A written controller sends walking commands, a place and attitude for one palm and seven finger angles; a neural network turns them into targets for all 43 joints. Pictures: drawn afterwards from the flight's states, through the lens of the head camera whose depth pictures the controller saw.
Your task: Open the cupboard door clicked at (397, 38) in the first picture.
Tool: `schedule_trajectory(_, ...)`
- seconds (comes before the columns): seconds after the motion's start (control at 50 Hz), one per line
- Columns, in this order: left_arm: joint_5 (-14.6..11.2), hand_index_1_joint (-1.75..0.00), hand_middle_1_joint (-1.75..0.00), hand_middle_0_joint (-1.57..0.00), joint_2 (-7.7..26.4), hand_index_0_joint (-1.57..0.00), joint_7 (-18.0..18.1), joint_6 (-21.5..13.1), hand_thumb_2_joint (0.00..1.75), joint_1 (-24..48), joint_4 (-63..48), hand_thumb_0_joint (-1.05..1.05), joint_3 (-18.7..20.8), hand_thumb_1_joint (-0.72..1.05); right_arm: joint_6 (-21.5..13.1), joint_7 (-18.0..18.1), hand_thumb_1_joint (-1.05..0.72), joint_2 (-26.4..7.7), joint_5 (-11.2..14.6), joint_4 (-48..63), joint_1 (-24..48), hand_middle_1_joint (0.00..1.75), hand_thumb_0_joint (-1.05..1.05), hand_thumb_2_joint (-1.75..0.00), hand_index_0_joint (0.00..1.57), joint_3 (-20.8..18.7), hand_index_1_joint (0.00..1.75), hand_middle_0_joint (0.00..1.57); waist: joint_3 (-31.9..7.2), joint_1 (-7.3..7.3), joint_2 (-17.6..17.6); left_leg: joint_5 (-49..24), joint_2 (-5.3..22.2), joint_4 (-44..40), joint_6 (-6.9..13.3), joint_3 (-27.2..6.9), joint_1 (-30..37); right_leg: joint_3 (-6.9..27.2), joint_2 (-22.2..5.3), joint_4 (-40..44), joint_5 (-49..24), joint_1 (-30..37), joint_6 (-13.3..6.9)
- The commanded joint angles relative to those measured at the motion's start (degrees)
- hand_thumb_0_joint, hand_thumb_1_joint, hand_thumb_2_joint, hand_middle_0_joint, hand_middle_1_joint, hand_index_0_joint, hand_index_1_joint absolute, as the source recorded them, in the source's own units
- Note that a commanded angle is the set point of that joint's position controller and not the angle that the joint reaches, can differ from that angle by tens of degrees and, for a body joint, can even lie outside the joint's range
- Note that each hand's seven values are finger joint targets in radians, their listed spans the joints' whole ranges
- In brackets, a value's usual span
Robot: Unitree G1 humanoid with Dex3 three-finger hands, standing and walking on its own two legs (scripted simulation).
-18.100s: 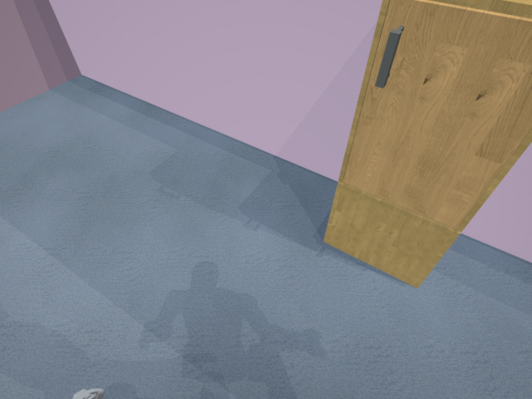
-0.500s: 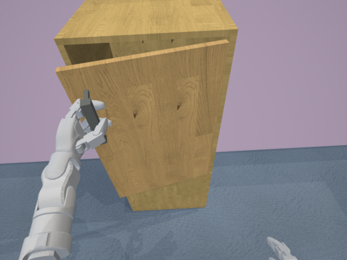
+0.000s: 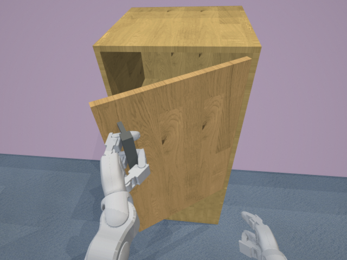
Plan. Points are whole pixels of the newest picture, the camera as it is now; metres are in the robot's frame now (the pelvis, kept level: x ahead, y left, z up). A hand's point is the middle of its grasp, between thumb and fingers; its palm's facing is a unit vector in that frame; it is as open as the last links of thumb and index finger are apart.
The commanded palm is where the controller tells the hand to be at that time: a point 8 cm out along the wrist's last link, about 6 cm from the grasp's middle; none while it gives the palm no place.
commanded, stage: pull the door open along its arc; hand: left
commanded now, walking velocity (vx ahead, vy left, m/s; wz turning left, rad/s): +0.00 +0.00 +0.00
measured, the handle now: (128, 150) +0.31 +0.14 +0.13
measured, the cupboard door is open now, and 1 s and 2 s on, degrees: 34 39 42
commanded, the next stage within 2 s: open thumb and fingers to let go in 0.22 s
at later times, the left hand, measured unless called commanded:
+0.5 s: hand (151, 176) +0.24 +0.07 +0.14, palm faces +0.36 -0.93 +0.01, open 6.8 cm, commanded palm +0.19 +0.11 +0.13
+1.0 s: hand (148, 173) +0.25 +0.08 +0.14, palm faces +0.30 -0.95 +0.00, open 14.1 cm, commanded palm +0.19 +0.11 +0.13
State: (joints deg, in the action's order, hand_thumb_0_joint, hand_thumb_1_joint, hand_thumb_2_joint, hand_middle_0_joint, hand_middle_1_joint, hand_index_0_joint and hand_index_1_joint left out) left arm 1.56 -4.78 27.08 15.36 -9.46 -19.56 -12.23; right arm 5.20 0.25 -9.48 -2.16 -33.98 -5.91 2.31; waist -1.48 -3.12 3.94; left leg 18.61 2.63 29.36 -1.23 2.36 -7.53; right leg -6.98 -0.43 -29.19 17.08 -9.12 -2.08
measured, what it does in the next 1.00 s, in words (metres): stands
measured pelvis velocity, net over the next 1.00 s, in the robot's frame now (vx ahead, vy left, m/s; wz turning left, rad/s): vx -0.04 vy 0.02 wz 0.00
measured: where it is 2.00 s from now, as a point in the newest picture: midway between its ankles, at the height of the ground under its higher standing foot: outside the picture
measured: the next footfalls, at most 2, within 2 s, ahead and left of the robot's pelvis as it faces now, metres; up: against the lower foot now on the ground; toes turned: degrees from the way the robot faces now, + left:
none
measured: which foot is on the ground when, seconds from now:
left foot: down 0.00-1.00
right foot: down 0.00-1.00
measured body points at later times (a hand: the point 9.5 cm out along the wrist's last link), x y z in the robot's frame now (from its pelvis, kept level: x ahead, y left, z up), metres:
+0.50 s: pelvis -0.03 -0.01 +0.00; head -0.06 -0.04 +0.45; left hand +0.22 +0.12 +0.14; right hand +0.19 -0.20 -0.09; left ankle -0.03 +0.13 -0.74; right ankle -0.01 -0.09 -0.74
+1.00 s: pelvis -0.04 +0.02 +0.00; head -0.07 +0.00 +0.45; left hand +0.22 +0.13 +0.14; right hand +0.17 -0.16 -0.08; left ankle -0.03 +0.13 -0.74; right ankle -0.01 -0.09 -0.74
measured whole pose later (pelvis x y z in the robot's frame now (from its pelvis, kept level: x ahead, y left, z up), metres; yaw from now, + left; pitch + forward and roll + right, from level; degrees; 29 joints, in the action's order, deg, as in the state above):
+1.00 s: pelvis -0.04 +0.02 +0.00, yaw +0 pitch -5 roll +0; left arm 1.4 -4.7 31.5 14.9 -0.8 -11.0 -17.5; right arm 5.9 -0.6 -8.9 -1.9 -37.2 -4.9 2.7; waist 0.3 -2.7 3.0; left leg 15.9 1.3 30.1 0.3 2.6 -8.8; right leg -6.5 -1.7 -28.5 13.4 -9.8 -1.0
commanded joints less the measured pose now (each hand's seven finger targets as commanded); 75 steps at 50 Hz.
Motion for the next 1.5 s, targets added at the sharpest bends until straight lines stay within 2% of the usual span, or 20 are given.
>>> schedule_trajectory(0.0, 1.6, -1.35, -1.35, -0.40, -4.7, -0.40, 0.2, -5.1, 0.90, 2.9, -18.2, 0.00, -4.3, 0.90, -2.8, -1.0, -0.90, -4.3, 0.2, 10.0, 9.2, 0.30, 0.00, -0.90, 0.20, -1.9, 0.30, 0.20, -9.1, -0.54, -5.3, -23.2, -1.4, -0.2, 1.9, -2.2, 0.3, 4.1, -1.4, 2.1, -26.4, 4.9, -0.1)
schedule_trajectory(0.06, 0.9, -1.35, -1.35, -0.40, -6.2, -0.40, 0.4, -5.2, 0.90, -2.4, -21.6, 0.00, -6.4, 0.90, -3.4, -2.0, -0.90, -4.2, 0.4, 10.6, 9.7, 0.30, 0.00, -0.90, 0.20, -2.1, 0.30, 0.20, -9.5, -0.79, -7.6, -22.3, -1.5, 1.0, 2.2, -2.2, -0.6, 4.0, -1.4, 1.9, -26.3, 4.6, 0.2)
schedule_trajectory(0.16, 0.6, -1.35, -1.35, -0.40, -7.9, -0.40, 1.9, -4.2, 0.90, -9.0, -26.4, 0.00, -9.1, 0.90, -3.3, -3.9, -0.90, -4.2, 0.9, 11.0, 10.4, 0.30, 0.00, -0.90, 0.20, -2.2, 0.30, 0.20, -9.1, -0.92, -7.1, -20.7, -1.6, 2.3, 2.0, -2.3, -1.7, 3.9, -1.5, 1.6, -23.5, 3.0, -0.1)
schedule_trajectory(0.28, 1.0, -1.35, -1.35, -0.40, -3.5, -0.40, 5.0, -5.0, 0.90, 5.2, -18.7, 0.00, -2.7, 0.90, -4.0, -2.1, -0.90, -4.5, 0.2, 8.9, 12.7, 0.30, 0.00, -0.90, 0.20, -1.9, 0.30, 0.20, -5.9, -0.96, -8.7, -13.6, -2.9, 2.6, 2.4, -2.5, -2.6, 6.1, -1.9, 5.9, -10.6, -1.0, 0.5)
schedule_trajectory(0.3, 1.1, -1.35, -1.35, -0.40, -1.4, -0.40, 5.6, -5.4, 0.90, 11.9, -16.0, 0.00, -0.7, 0.90, -4.1, -1.3, -0.90, -4.6, 0.2, 8.1, 12.8, 0.30, 0.00, -0.90, 0.20, -1.7, 0.30, 0.20, -5.2, -0.24, -9.0, -12.0, -3.2, 2.1, 2.5, -2.3, -2.6, 6.8, -2.2, 7.2, -7.8, -1.7, 0.7)
schedule_trajectory(0.38, 0.9, -1.32, -1.32, -0.38, -2.9, -0.38, 5.1, -5.9, 0.78, 12.7, -12.0, 0.00, -1.0, 0.62, -4.3, -0.3, -0.90, -4.1, 0.0, 7.9, 12.6, 0.30, 0.00, -0.90, 0.20, -1.7, 0.30, 0.20, -5.8, -1.03, -10.2, -11.1, -3.4, 1.0, 2.7, -2.5, -1.7, 7.5, -2.7, 9.3, -4.7, -0.6, 0.8)
schedule_trajectory(0.46, 0.9, -1.29, -1.29, -0.36, -2.8, -0.36, 3.4, -6.7, 0.66, 15.7, -10.8, 0.00, -1.2, 0.34, -4.2, 0.4, -0.90, -3.8, -0.1, 7.9, 12.0, 0.30, 0.00, -0.90, 0.20, -1.3, 0.30, 0.20, -6.1, -0.54, -9.7, -11.5, -3.4, -0.3, 2.8, -2.2, -0.9, 8.3, -3.0, 10.3, -5.8, 1.0, 1.0)
schedule_trajectory(0.5, 1.2, -1.27, -1.27, -0.35, -3.1, -0.35, 3.0, -6.7, 0.60, 16.2, -9.7, 0.00, -1.4, 0.20, -3.9, 0.4, -0.90, -3.7, 0.1, 7.8, 12.0, 0.30, 0.00, -0.90, 0.20, -1.3, 0.30, 0.20, -6.1, -0.69, -7.1, -10.8, -3.2, -1.2, 2.5, -2.3, -0.2, 7.5, -2.7, 10.2, -4.1, 0.5, 0.6)
schedule_trajectory(0.7, 0.9, -1.20, -1.20, -0.30, -3.3, -0.30, 3.7, -5.8, 0.30, 21.9, -4.2, 0.00, 0.2, -0.50, -3.0, 1.0, -0.90, -3.5, 0.3, 7.2, 12.8, 0.30, 0.00, -0.90, 0.20, -0.9, 0.30, 0.20, -5.0, -0.93, -7.9, -8.3, -3.1, -3.6, 2.3, -2.9, -0.4, 6.2, -2.2, 11.3, 0.6, 0.2, 0.1)
schedule_trajectory(0.74, 1.0, -1.20, -1.20, -0.30, -3.7, -0.30, 3.9, -5.7, 0.30, 22.4, -5.0, 0.00, -0.1, -0.50, -2.9, 0.9, -0.90, -3.4, 0.2, 7.4, 12.9, 0.30, 0.00, -0.90, 0.20, -1.0, 0.30, 0.20, -6.4, -1.02, -7.8, -9.6, -2.9, -3.6, 2.3, -2.6, 0.1, 6.0, -2.1, 10.9, -1.2, 1.0, 0.1)
schedule_trajectory(0.98, 2.0, -0.60, -0.60, -0.20, -7.4, -0.20, 6.5, -3.9, 0.30, 22.9, -4.4, 0.00, -3.4, -0.50, -2.2, -1.3, -0.90, -3.9, 0.3, 6.9, 13.6, 0.30, 0.00, -0.90, 0.20, -1.4, 0.30, 0.20, -6.5, -1.06, -5.1, -9.4, -1.7, -3.9, 1.1, -3.9, -1.3, 2.9, -0.9, 6.0, -3.0, -0.5, -0.8)
schedule_trajectory(1.1, 1.7, -0.30, -0.30, -0.15, -7.9, -0.15, 7.4, -3.0, 0.30, 24.4, -3.2, 0.00, -3.4, -0.50, -1.9, -1.7, -0.90, -3.9, 0.4, 6.4, 13.9, 0.30, 0.00, -0.90, 0.20, -1.3, 0.30, 0.20, -7.0, -1.01, -6.5, -9.0, -1.8, -3.5, 1.1, -4.0, -1.8, 2.8, -0.8, 5.5, -2.2, -0.9, -0.8)
schedule_trajectory(1.22, 1.8, -0.30, -0.30, -0.15, -8.9, -0.15, 7.4, -3.0, 0.30, 27.5, -3.2, 0.00, -4.5, -0.50, -2.2, -1.8, -0.90, -3.9, 0.5, 6.1, 14.2, 0.30, 0.00, -0.90, 0.20, -1.4, 0.30, 0.20, -6.3, -0.35, -7.0, -7.4, -2.0, -2.8, 1.3, -4.0, -1.8, 3.5, -1.1, 6.5, 0.3, -2.3, -0.6)
schedule_trajectory(1.24, 6.0, -0.30, -0.30, -0.15, -5.7, -0.15, -6.3, -5.4, 0.30, 25.1, -4.1, 0.00, -17.3, -0.50, -1.6, -2.0, -0.90, -6.6, 0.4, 7.1, 8.2, 0.30, 0.00, -0.90, 0.20, -1.4, 0.30, 0.20, -2.4, 5.61, -9.8, -9.5, -2.2, -3.1, 2.9, -4.5, 0.6, 5.5, -0.7, 5.8, -5.3, -4.6, -0.4)
schedule_trajectory(1.26, 3.8, -0.30, -0.30, -0.15, 0.4, -0.15, -13.2, -7.9, 0.30, 28.3, -7.3, 0.00, -11.7, -0.50, -1.4, -1.0, -0.90, -5.8, 1.6, 9.5, 7.9, 0.30, 0.00, -0.90, 0.20, -1.5, 0.30, 0.20, -7.8, 3.94, -8.0, -10.5, -2.3, -3.0, 3.1, -3.8, 0.8, 4.8, -0.7, 4.4, -8.6, -1.3, -0.7)
schedule_trajectory(1.28, 2.7, -0.30, -0.30, -0.15, 1.9, -0.15, -18.5, -9.3, 0.30, 28.8, -7.8, 0.00, -11.9, -0.50, -1.5, -0.1, -0.90, -5.9, 1.6, 10.6, 7.7, 0.30, 0.00, -0.90, 0.20, -0.9, 0.30, 0.20, -8.7, 3.74, -3.0, -10.5, -2.5, -3.1, 3.1, -3.5, 1.9, 4.8, -0.8, 3.5, -9.9, -0.7, -0.8)
schedule_trajectory(1.32, -0.7, -0.30, -0.30, -0.15, 3.6, -0.15, -25.6, -10.6, 0.30, 30.0, -7.4, 0.00, -10.2, -0.50, -2.9, 1.1, -0.90, -5.7, 2.5, 11.9, 6.9, 0.30, 0.00, -0.90, 0.20, -0.2, 0.30, 0.20, -9.4, 3.39, -3.4, -9.7, -2.5, -3.7, 3.0, -4.1, 1.8, 3.7, -0.8, 2.9, -9.1, -0.4, -0.9)
schedule_trajectory(1.4, -8.0, -0.30, -0.30, -0.15, 0.3, -0.15, -26.6, -9.1, 0.30, 24.0, -5.8, 0.00, -6.3, -0.50, -6.6, 1.1, -0.90, -6.0, 3.6, 12.4, 7.7, 0.30, 0.00, -0.90, 0.20, 0.4, 0.30, 0.20, -4.7, 2.39, -7.2, -5.1, -1.7, -5.1, 2.2, -5.5, -1.0, 1.9, 0.0, 3.7, -2.7, -2.7, -0.1)
schedule_trajectory(1.44, -7.9, -0.30, -0.30, -0.15, 1.9, -0.15, -24.7, -9.0, 0.30, 21.1, -9.3, 0.00, -3.9, -0.50, -7.6, 0.6, -0.90, -6.2, 3.4, 12.6, 7.8, 0.30, 0.00, -0.90, 0.20, 0.0, 0.30, 0.20, -6.2, 1.28, -7.7, -5.9, -1.6, -5.1, 2.1, -5.4, -1.1, 2.1, 0.0, 3.6, -2.9, -1.8, 0.0)
schedule_trajectory(1.48, -6.5, -0.30, -0.30, -0.15, 3.1, -0.15, -23.0, -8.9, 0.30, 15.9, -11.4, 0.00, -3.5, -0.50, -7.9, -0.4, -0.90, -6.2, 3.3, 12.9, 7.2, 0.30, 0.00, -0.90, 0.20, -0.2, 0.30, 0.20, -6.6, 0.30, -3.6, -8.3, -1.6, -4.9, 1.6, -4.8, -1.0, 2.2, -0.2, 2.6, -5.1, -1.1, -0.3)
